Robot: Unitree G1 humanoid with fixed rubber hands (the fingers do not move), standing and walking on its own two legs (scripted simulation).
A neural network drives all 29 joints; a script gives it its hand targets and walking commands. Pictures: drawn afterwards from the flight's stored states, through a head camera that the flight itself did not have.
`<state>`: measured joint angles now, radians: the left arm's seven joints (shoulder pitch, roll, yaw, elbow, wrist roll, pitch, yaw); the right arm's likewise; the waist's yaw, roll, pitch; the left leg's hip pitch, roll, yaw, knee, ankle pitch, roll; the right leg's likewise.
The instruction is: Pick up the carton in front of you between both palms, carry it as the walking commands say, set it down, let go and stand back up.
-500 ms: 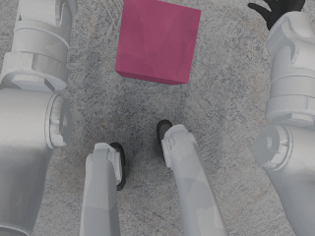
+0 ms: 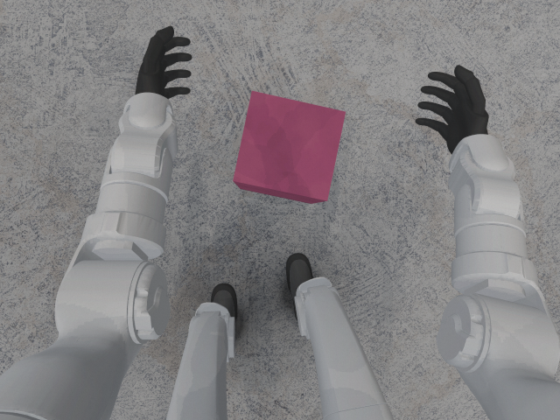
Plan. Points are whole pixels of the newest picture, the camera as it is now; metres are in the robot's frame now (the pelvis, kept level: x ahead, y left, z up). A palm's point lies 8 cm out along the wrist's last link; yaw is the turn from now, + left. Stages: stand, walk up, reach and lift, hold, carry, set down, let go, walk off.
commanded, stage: let go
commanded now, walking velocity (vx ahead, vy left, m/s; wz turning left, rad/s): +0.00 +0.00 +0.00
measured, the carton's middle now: (285, 155) +0.49 -0.11 -0.54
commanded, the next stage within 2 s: stand in 1.28 s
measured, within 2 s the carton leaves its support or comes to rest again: neither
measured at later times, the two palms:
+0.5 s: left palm (68, 245) +0.36 +0.15 -0.01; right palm (525, 288) +0.25 -0.26 +0.01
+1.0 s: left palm out of the picture +0.26 +0.26 +0.04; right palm (492, 320) +0.24 -0.21 +0.04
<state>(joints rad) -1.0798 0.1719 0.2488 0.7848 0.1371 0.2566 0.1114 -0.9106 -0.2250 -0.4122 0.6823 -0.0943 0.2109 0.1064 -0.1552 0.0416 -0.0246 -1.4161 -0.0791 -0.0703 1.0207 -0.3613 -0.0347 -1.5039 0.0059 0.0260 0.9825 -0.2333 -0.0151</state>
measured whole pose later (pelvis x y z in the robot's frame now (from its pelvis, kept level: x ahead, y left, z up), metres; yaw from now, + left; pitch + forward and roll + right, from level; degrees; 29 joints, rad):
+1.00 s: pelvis +0.09 +0.03 +0.11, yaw -4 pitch -1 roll -1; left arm 0.24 0.21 0.03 0.43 0.00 0.09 -0.05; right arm 0.22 -0.22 -0.05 0.43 -0.01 0.10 0.07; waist 0.01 0.03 0.06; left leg -0.08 -0.04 -0.05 0.44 -0.33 0.04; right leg -0.17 0.02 0.06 0.41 -0.22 0.03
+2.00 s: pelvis +0.09 -0.01 +0.10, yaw -1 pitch -1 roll +0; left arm 0.15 0.32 0.04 0.85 0.03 0.00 0.01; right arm 0.20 -0.36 -0.02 0.75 -0.03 0.00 -0.03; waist 0.01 0.04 0.02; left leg -0.10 -0.01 -0.10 0.47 -0.35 -0.02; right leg -0.20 0.04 0.00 0.50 -0.28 -0.03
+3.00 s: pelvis +0.07 +0.00 +0.11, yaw -2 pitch -2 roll +0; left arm 0.10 0.38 0.02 1.05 0.01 -0.01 0.00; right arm 0.16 -0.40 0.00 0.98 -0.02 -0.02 -0.02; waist 0.01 0.03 0.03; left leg -0.06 -0.01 -0.07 0.35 -0.26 -0.01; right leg -0.17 0.03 0.02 0.39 -0.18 -0.02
